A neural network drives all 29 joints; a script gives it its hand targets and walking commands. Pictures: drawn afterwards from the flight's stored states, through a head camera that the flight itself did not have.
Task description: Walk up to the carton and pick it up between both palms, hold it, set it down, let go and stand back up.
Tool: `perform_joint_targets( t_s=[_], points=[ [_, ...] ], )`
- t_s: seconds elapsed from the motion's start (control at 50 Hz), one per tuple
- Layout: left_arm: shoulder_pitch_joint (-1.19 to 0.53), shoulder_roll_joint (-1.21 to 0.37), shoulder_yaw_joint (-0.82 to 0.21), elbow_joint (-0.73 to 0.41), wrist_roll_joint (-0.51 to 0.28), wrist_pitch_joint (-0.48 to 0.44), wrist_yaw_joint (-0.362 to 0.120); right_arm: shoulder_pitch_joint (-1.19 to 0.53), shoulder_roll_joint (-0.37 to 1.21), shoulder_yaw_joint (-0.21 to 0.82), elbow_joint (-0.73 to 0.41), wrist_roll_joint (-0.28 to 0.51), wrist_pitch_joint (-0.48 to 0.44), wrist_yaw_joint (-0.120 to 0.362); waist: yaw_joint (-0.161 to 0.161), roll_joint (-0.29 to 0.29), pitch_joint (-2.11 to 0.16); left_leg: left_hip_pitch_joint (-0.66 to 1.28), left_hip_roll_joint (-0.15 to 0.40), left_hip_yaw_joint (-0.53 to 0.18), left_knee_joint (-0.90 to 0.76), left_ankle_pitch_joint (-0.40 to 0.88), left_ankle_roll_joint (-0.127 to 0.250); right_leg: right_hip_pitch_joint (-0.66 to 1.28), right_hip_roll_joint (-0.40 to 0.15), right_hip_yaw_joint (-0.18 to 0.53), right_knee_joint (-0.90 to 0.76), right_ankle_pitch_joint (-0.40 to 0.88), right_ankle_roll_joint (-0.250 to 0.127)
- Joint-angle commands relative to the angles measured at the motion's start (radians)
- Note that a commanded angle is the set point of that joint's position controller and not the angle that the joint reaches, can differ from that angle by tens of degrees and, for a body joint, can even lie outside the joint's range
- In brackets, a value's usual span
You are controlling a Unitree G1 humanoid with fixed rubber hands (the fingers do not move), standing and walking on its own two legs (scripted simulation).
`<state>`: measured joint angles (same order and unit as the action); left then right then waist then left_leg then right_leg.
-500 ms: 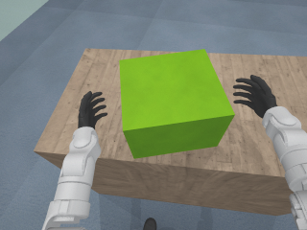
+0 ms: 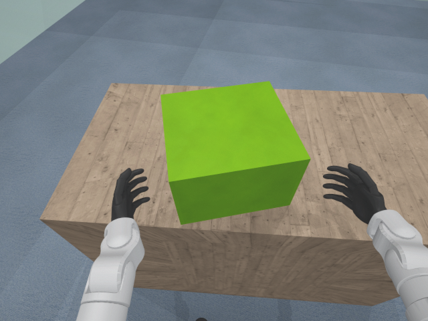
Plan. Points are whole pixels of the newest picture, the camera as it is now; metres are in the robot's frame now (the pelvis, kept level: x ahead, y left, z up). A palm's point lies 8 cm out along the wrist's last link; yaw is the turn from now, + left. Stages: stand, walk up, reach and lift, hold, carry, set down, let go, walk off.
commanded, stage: set down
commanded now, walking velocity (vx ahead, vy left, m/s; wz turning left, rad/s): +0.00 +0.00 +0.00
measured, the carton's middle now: (226, 151) +0.48 +0.06 +0.01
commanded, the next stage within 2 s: none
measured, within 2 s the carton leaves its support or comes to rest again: neither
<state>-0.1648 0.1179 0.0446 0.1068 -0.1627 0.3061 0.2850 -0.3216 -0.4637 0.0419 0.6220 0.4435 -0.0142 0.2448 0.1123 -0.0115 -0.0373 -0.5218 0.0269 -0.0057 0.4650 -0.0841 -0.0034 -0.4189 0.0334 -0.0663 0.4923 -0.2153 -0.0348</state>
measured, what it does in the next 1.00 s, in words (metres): stands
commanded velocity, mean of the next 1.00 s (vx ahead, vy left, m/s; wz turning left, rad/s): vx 0.00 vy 0.00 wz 0.00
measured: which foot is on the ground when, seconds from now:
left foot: down 0.00-1.00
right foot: down 0.00-1.00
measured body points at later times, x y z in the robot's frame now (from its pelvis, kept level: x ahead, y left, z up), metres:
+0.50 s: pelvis +0.03 -0.01 +0.01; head +0.09 -0.01 +0.46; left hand +0.30 +0.22 +0.03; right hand +0.35 -0.24 +0.02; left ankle +0.09 +0.12 -0.73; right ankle +0.02 -0.10 -0.73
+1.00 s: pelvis +0.04 -0.01 +0.01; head +0.06 +0.00 +0.46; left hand +0.26 +0.20 +0.00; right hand +0.27 -0.26 -0.01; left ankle +0.09 +0.12 -0.73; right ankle +0.02 -0.10 -0.73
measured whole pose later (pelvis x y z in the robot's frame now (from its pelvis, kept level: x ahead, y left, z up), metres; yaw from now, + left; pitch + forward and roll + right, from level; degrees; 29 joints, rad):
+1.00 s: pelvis +0.04 -0.01 +0.01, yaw -3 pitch +3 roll +1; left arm 0.22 0.03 0.05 0.15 -0.05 -0.01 0.24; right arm 0.08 -0.43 0.15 0.61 0.45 -0.34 0.24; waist 0.06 -0.04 -0.01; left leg -0.31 0.03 0.04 0.39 -0.13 -0.02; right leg -0.24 0.05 0.01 0.46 -0.26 -0.05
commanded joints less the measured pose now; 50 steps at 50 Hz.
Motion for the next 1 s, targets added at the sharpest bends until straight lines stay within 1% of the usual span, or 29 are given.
perform_joint_targets(
  t_s=[0.0, 0.1, 0.12, 0.14, 0.18, 0.24, 0.28, 0.32, 0.36, 0.4, 0.48, 0.5, 0.52, 0.54, 0.56, 0.58, 0.6, 0.62, 0.64, 0.66, 0.68, 0.7, 0.72, 0.74, 0.76, 0.88, 0.94, 0.96, 0.98],
  points=[
    [-0.347, 0.088, 0.003, -0.280, -0.009, -0.089, 0.007, -0.407, -0.301, -0.122, -0.283, 0.017, -0.092, -0.006, -0.007, -0.043, -0.527, 0.142, 0.013, -0.057, -0.094, -0.109, 0.008, 0.268, -0.011, 0.138, -0.057, 0.032, 0.025],
    [-0.263, 0.079, 0.012, -0.285, -0.011, -0.087, 0.002, -0.321, -0.290, -0.119, -0.309, 0.012, -0.092, -0.020, -0.009, -0.062, -0.491, 0.195, 0.006, -0.038, -0.093, -0.051, 0.008, 0.254, -0.007, 0.141, -0.078, 0.045, 0.012],
    [-0.240, 0.071, 0.014, -0.290, -0.007, -0.087, 0.000, -0.296, -0.287, -0.121, -0.307, 0.009, -0.095, -0.021, -0.013, -0.060, -0.485, 0.212, 0.006, -0.035, -0.092, -0.026, 0.005, 0.250, -0.005, 0.139, -0.082, 0.054, 0.007],
    [-0.231, 0.073, 0.026, -0.281, -0.002, -0.089, -0.004, -0.286, -0.281, -0.116, -0.308, 0.006, -0.097, -0.023, -0.006, -0.064, -0.478, 0.224, 0.002, -0.026, -0.090, -0.006, 0.005, 0.244, -0.005, 0.141, -0.089, 0.055, 0.004],
    [-0.182, 0.059, 0.035, -0.290, 0.013, -0.096, -0.011, -0.237, -0.272, -0.109, -0.308, 0.003, -0.107, -0.024, -0.007, -0.066, -0.467, 0.260, -0.002, -0.018, -0.089, 0.050, 0.003, 0.247, -0.002, 0.140, -0.100, 0.083, -0.002],
    [-0.110, 0.042, 0.051, -0.289, 0.038, -0.114, -0.026, -0.170, -0.261, -0.094, -0.298, 0.003, -0.128, -0.027, -0.011, -0.074, -0.445, 0.307, -0.011, -0.003, -0.083, 0.135, 0.001, 0.255, -0.001, 0.142, -0.113, 0.147, -0.008],
    [-0.086, 0.039, 0.063, -0.279, 0.053, -0.132, -0.034, -0.151, -0.252, -0.080, -0.296, 0.002, -0.146, -0.028, -0.007, -0.079, -0.431, 0.318, -0.017, 0.007, -0.081, 0.164, 0.001, 0.260, -0.004, 0.144, -0.119, 0.183, -0.009],
    [-0.074, 0.040, 0.070, -0.296, 0.059, -0.155, -0.039, -0.144, -0.252, -0.073, -0.308, 0.009, -0.169, -0.030, -0.008, -0.080, -0.441, 0.329, -0.021, 0.015, -0.076, 0.200, 0.000, 0.270, -0.004, 0.143, -0.117, 0.237, -0.007],
    [-0.023, 0.032, 0.072, -0.299, 0.063, -0.180, -0.046, -0.100, -0.244, -0.057, -0.316, 0.017, -0.191, -0.032, -0.013, -0.088, -0.436, 0.330, -0.024, 0.018, -0.072, 0.230, 0.002, 0.295, -0.009, 0.149, -0.114, 0.302, -0.005],
    [0.017, 0.027, 0.077, -0.292, 0.074, -0.204, -0.053, -0.064, -0.240, -0.041, -0.307, 0.025, -0.213, -0.032, -0.016, -0.087, -0.425, 0.329, -0.027, 0.019, -0.070, 0.251, 0.001, 0.312, -0.013, 0.152, -0.110, 0.357, -0.003],
    [0.096, 0.017, 0.079, -0.307, 0.085, -0.253, -0.065, 0.008, -0.240, -0.025, -0.316, 0.040, -0.266, -0.036, -0.035, -0.087, -0.424, 0.336, -0.031, 0.019, -0.068, 0.281, -0.003, 0.340, -0.019, 0.155, -0.102, 0.465, 0.004],
    [0.113, 0.014, 0.081, -0.302, 0.090, -0.264, -0.068, 0.025, -0.234, -0.018, -0.313, 0.042, -0.279, -0.036, -0.035, -0.087, -0.415, 0.335, -0.032, 0.020, -0.069, 0.282, -0.003, 0.343, -0.021, 0.156, -0.101, 0.479, 0.005],
    [0.137, 0.006, 0.075, -0.305, 0.092, -0.276, -0.069, 0.050, -0.236, -0.020, -0.306, 0.043, -0.293, -0.035, -0.043, -0.085, -0.405, 0.341, -0.031, 0.017, -0.071, 0.281, -0.006, 0.339, -0.021, 0.153, -0.101, 0.487, 0.005],
    [0.140, 0.010, 0.080, -0.299, 0.096, -0.288, -0.070, 0.054, -0.230, -0.011, -0.307, 0.045, -0.305, -0.035, -0.037, -0.088, -0.398, 0.337, -0.033, 0.020, -0.071, 0.273, -0.005, 0.337, -0.025, 0.157, -0.103, 0.481, 0.005],
    [0.190, -0.005, 0.068, -0.299, 0.096, -0.301, -0.072, 0.104, -0.228, -0.010, -0.297, 0.046, -0.318, -0.032, -0.050, -0.091, -0.381, 0.341, -0.030, 0.015, -0.073, 0.273, -0.005, 0.339, -0.026, 0.157, -0.103, 0.493, 0.005],
    [0.181, 0.001, 0.077, -0.293, 0.105, -0.311, -0.072, 0.099, -0.226, -0.007, -0.294, 0.047, -0.330, -0.032, -0.044, -0.086, -0.379, 0.345, -0.032, 0.018, -0.075, 0.267, -0.006, 0.332, -0.028, 0.157, -0.105, 0.486, 0.005],
    [0.203, -0.008, 0.069, -0.284, 0.106, -0.321, -0.072, 0.124, -0.223, -0.006, -0.281, 0.045, -0.341, -0.030, -0.054, -0.087, -0.362, 0.345, -0.031, 0.017, -0.076, 0.253, -0.006, 0.327, -0.030, 0.157, -0.106, 0.475, 0.004],
    [0.211, -0.006, 0.073, -0.282, 0.111, -0.332, -0.071, 0.135, -0.219, -0.002, -0.281, 0.045, -0.353, -0.028, -0.049, -0.086, -0.355, 0.344, -0.031, 0.019, -0.077, 0.244, -0.005, 0.323, -0.032, 0.159, -0.109, 0.461, 0.003],
    [0.229, -0.013, 0.066, -0.274, 0.112, -0.343, -0.070, 0.152, -0.217, -0.001, -0.275, 0.044, -0.363, -0.026, -0.052, -0.088, -0.338, 0.341, -0.030, 0.018, -0.079, 0.231, -0.006, 0.318, -0.034, 0.160, -0.110, 0.447, 0.003],
    [0.215, -0.007, 0.069, -0.272, 0.114, -0.354, -0.067, 0.145, -0.218, -0.004, -0.277, 0.042, -0.373, -0.024, -0.048, -0.088, -0.337, 0.338, -0.030, 0.022, -0.080, 0.211, -0.006, 0.308, -0.036, 0.163, -0.113, 0.417, 0.003],
    [0.251, -0.019, 0.059, -0.258, 0.113, -0.363, -0.065, 0.180, -0.210, 0.002, -0.264, 0.041, -0.380, -0.021, -0.052, -0.093, -0.313, 0.337, -0.028, 0.021, -0.082, 0.198, -0.004, 0.305, -0.037, 0.163, -0.114, 0.401, 0.001],
    [0.217, -0.004, 0.068, -0.262, 0.116, -0.372, -0.062, 0.150, -0.211, 0.001, -0.275, 0.041, -0.388, -0.021, -0.039, -0.092, -0.323, 0.332, -0.030, 0.027, -0.082, 0.184, -0.004, 0.297, -0.040, 0.167, -0.117, 0.375, 0.003],
    [0.253, -0.018, 0.050, -0.250, 0.111, -0.379, -0.060, 0.188, -0.208, -0.002, -0.262, 0.039, -0.394, -0.018, -0.055, -0.096, -0.297, 0.330, -0.027, 0.023, -0.083, 0.166, -0.004, 0.293, -0.042, 0.168, -0.118, 0.361, 0.001],
    [0.227, -0.010, 0.055, -0.244, 0.113, -0.387, -0.057, 0.171, -0.204, 0.000, -0.259, 0.038, -0.398, -0.017, -0.045, -0.092, -0.292, 0.325, -0.029, 0.029, -0.085, 0.146, -0.004, 0.282, -0.045, 0.171, -0.121, 0.327, 0.001],
    [0.239, -0.017, 0.046, -0.227, 0.112, -0.390, -0.054, 0.184, -0.204, 0.001, -0.244, 0.038, -0.400, -0.014, -0.048, -0.093, -0.273, 0.324, -0.027, 0.029, -0.087, 0.127, -0.004, 0.273, -0.046, 0.173, -0.123, 0.300, -0.001],
    [0.245, -0.018, 0.030, -0.187, 0.118, -0.390, -0.041, 0.206, -0.203, -0.002, -0.211, 0.027, -0.398, -0.005, -0.044, -0.084, -0.229, 0.344, -0.027, 0.039, -0.087, 0.074, -0.008, 0.223, -0.046, 0.169, -0.137, 0.190, -0.013],
    [0.255, -0.020, 0.025, -0.163, 0.128, -0.375, -0.041, 0.218, -0.203, 0.001, -0.177, 0.017, -0.388, -0.006, -0.048, -0.083, -0.202, 0.362, -0.030, 0.043, -0.086, 0.065, -0.011, 0.206, -0.043, 0.163, -0.143, 0.170, -0.016],
    [0.247, -0.013, 0.031, -0.164, 0.130, -0.369, -0.041, 0.210, -0.202, 0.002, -0.181, 0.016, -0.385, -0.007, -0.041, -0.084, -0.204, 0.367, -0.031, 0.047, -0.085, 0.063, -0.010, 0.201, -0.043, 0.163, -0.145, 0.160, -0.015],
    [0.267, -0.021, 0.022, -0.162, 0.131, -0.363, -0.041, 0.231, -0.203, 0.001, -0.169, 0.013, -0.381, -0.007, -0.050, -0.080, -0.191, 0.382, -0.030, 0.044, -0.085, 0.066, -0.012, 0.193, -0.042, 0.160, -0.148, 0.157, -0.018]
  ],
)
